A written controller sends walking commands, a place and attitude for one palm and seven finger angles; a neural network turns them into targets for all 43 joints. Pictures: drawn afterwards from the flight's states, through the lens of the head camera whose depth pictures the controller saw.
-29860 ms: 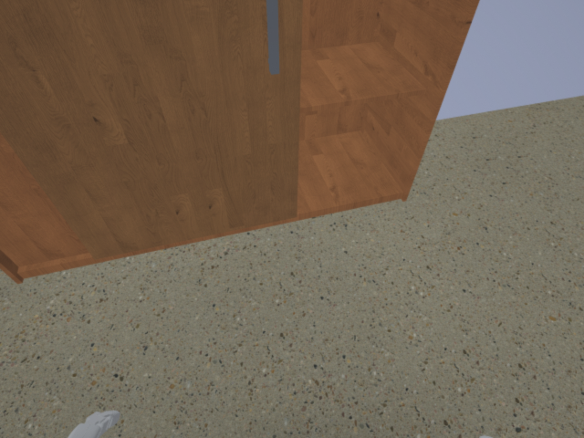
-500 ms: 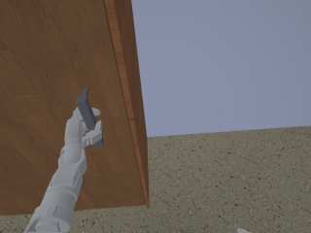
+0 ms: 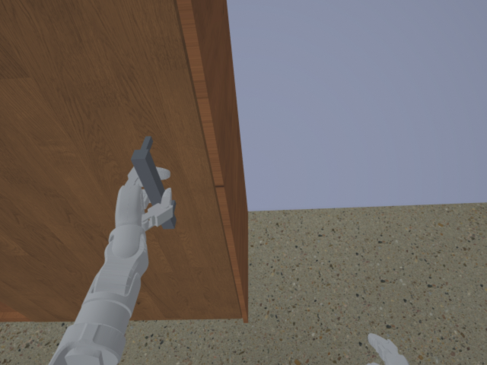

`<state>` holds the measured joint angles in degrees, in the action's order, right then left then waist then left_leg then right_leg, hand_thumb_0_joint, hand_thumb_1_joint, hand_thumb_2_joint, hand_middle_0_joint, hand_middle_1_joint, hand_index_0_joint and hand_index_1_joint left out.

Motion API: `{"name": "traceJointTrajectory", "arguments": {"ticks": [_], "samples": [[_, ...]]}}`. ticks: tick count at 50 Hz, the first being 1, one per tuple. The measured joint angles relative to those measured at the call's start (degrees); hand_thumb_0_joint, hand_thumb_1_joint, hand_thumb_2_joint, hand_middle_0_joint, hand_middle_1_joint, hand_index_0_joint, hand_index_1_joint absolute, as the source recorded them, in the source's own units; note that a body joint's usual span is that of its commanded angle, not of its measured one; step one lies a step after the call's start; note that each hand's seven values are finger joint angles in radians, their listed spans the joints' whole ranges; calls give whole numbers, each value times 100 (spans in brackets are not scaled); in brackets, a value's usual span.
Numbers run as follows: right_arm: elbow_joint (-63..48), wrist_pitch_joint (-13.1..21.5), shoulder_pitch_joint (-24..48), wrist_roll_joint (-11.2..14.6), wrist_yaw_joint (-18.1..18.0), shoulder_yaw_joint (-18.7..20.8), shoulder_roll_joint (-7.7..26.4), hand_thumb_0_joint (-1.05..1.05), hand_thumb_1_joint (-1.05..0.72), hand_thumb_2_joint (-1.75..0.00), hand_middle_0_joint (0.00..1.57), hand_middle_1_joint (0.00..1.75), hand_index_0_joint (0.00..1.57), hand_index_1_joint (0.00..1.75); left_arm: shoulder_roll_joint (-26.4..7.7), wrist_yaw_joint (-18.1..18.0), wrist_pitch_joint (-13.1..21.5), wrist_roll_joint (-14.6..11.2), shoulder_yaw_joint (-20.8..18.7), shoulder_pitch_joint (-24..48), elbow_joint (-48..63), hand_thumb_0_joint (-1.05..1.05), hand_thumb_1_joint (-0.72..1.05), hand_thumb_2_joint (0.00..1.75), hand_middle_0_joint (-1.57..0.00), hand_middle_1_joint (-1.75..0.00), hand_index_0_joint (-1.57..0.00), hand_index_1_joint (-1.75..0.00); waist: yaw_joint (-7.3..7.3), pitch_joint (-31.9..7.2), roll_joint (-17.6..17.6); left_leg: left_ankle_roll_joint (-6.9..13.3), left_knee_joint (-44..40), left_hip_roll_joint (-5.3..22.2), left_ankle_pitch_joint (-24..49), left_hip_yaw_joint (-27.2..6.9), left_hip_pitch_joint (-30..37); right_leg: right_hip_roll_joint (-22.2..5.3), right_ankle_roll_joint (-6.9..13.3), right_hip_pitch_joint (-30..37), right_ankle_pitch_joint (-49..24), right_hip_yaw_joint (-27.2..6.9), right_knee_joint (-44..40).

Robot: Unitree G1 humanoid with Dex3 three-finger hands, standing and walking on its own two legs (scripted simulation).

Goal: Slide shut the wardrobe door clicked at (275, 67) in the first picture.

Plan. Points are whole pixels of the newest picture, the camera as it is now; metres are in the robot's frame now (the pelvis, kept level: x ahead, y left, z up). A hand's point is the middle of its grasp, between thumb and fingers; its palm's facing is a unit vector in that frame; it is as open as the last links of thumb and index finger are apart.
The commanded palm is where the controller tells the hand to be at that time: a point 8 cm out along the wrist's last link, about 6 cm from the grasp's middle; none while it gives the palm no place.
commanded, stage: loosen the grip on the handle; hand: left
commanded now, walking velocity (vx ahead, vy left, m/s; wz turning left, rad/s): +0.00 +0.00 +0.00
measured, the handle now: (159, 185) +0.41 +0.20 +0.08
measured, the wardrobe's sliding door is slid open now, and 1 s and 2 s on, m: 0.00 0.00 0.00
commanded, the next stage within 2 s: slip the hand off the handle in 0.60 s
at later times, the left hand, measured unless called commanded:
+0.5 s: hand (166, 204) +0.37 +0.18 +0.08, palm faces +0.26 -0.94 -0.23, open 13.4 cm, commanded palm +0.32 +0.21 +0.09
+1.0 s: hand (143, 210) +0.36 +0.22 +0.06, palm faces +0.26 -0.95 -0.20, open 13.9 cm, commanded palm +0.33 +0.27 +0.08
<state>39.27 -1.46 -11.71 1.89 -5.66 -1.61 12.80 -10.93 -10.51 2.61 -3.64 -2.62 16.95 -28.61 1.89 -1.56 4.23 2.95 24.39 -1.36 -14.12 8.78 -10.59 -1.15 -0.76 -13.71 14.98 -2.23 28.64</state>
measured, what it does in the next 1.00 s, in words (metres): stands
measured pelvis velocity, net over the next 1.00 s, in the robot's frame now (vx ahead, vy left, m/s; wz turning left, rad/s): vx -0.01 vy -0.02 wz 0.02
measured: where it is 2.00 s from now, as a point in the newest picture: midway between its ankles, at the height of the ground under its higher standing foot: outside the picture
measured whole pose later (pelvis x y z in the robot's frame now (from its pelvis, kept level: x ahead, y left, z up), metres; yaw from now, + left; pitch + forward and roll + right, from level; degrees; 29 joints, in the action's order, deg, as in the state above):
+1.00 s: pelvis -0.01 -0.02 -0.01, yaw +1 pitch +6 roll -1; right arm 35.8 5.4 -14.8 2.7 -2.8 -0.9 13.8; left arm -19.4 0.7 4.6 -2.0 -14.9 20.4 -33.5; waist -0.6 -4.7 0.4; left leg 2.0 36.8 -0.8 -18.4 1.3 -24.5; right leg 1.9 1.3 -24.2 17.2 0.5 35.3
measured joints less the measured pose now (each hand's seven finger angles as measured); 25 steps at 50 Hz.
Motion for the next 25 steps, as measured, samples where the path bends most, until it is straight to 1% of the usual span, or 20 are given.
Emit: {"name": "traceJointTrajectory", "arguments": {"ticks": [1, 2, 3, 4, 5, 7, 9, 11, 13, 15, 16, 18, 21, 23, 25], "samples": [[-5, -8, -4, 1, 0, 5, 7, 1, -90, -90, 21, 30, 20, 30, -2, -11, -11, -3, -3, -6, 14, -4, 70, 76, -25, -129, -29, -140, 1, 6, 7, -11, 3, 10, -2, -12, 1, 9, 11, 7, 3, 12, -4], [-17, 23, 19, -49, 61, 74, -39, 1, -90, -90, 21, 30, 20, 30, -46, 206, -14, 152, -177, 53, 32, -4, 68, 76, -25, -129, -28, -140, 31, 83, -49, -18, 4, 22, 2, 10, 7, 24, 26, -17, 9, -8, 33], [21, 125, 73, -127, 123, 150, -96, 1, -90, -90, 21, 30, 20, 30, -167, 460, -85, 351, -344, 286, -56, -4, 64, 75, -26, -130, -29, -140, -8, 175, -134, -40, 58, 38, 16, -28, -67, 33, 73, -84, 16, 34, 110], [78, 250, 97, -106, 180, 193, -137, 1, -90, -90, 21, 30, 20, 30, -305, 652, -167, 455, -394, 636, -295, -5, 58, 75, -28, -131, -30, -140, -57, 234, -254, -81, 95, 27, 58, -115, -171, 13, 119, -165, 29, 125, 179], [89, 349, 68, -46, 256, 204, -151, 1, -90, -90, 21, 30, 20, 30, -370, 748, -257, 442, -482, 940, -500, -5, 54, 74, -30, -131, -31, -140, -78, 248, -374, -129, 124, 26, 118, -212, -305, 1, 154, -262, 29, 224, 212], [57, 479, -2, -11, 406, 186, -107, 1, -90, -90, 21, 30, 20, 30, -393, 925, -348, 262, -760, 1156, -539, -4, 48, 73, -33, -133, -37, -141, -76, 233, -540, -212, 198, 101, 193, -316, -535, 67, 226, -432, -33, 334, 205], [-5, 589, -92, -15, 511, 212, 13, 1, -90, -90, 21, 30, 20, 30, -384, 893, -270, 173, -951, 1030, -387, -3, 42, 70, -36, -135, -40, -141, -83, 203, -556, -267, 300, 215, 187, -359, -665, 176, 297, -496, -115, 382, 158], [-54, 679, -192, 10, 581, 266, 162, 1, -90, -90, 21, 30, 20, 30, -400, 750, -102, 238, -923, 917, -382, -3, 33, 65, -35, -133, -41, -141, -128, 142, -506, -298, 461, 292, 145, -417, -809, 244, 351, -573, -135, 444, 195], [-77, 719, -246, 46, 583, 293, 286, 1, -90, -90, 21, 30, 20, 30, -476, 610, -33, 365, -945, 966, -526, -2, 20, 58, -33, -130, -37, -139, -229, 95, -465, -314, 613, 335, 103, -472, -947, 280, 393, -674, -105, 500, 292], [-85, 739, -307, 93, 526, 310, 371, 1, -90, -90, 21, 30, 20, 30, -633, 592, 67, 476, -888, 1025, -719, -1, 5, 50, -33, -129, -35, -138, -307, 66, -438, -291, 697, 356, 79, -509, -1043, 300, 423, -756, -81, 537, 363], [-81, 756, -345, 122, 487, 313, 402, 1, -90, -90, 21, 30, 20, 30, -711, 609, 121, 485, -845, 1057, -821, -1, -2, 46, -32, -129, -35, -138, -324, 57, -426, -265, 722, 357, 57, -529, -1079, 311, 433, -787, -79, 545, 377], [-43, 791, -408, 168, 414, 309, 446, 1, -90, -90, 20, 30, 20, 30, -825, 715, 213, 387, -786, 1119, -997, -1, -16, 39, -32, -129, -35, -136, -314, 52, -397, -204, 742, 328, 34, -613, -1127, 349, 446, -826, -100, 533, 363], [59, 823, -471, 204, 353, 286, 447, 1, -90, -90, 20, 30, 20, 30, -911, 846, 341, 158, -841, 1212, -1259, -1, -32, 31, -33, -129, -35, -134, -254, 17, -378, -143, 764, 269, 11, -776, -1190, 439, 465, -883, -149, 467, 316], [111, 833, -498, 196, 345, 261, 409, 1, -90, -90, 20, 30, 20, 30, -953, 918, 455, 109, -930, 1213, -1360, -1, -39, 28, -33, -128, -35, -131, -236, -21, -391, -123, 795, 249, -22, -846, -1239, 491, 484, -933, -161, 422, 310], [113, 832, -536, 182, 356, 243, 366, 1, -90, -90, 20, 30, 20, 30, -988, 933, 534, 133, -982, 1154, -1373, -1, -44, 25, -33, -127, -34, -129, -248, -55, -389, -132, 836, 254, -53, -872, -1289, 519, 508, -981, -145, 409, 332]]}}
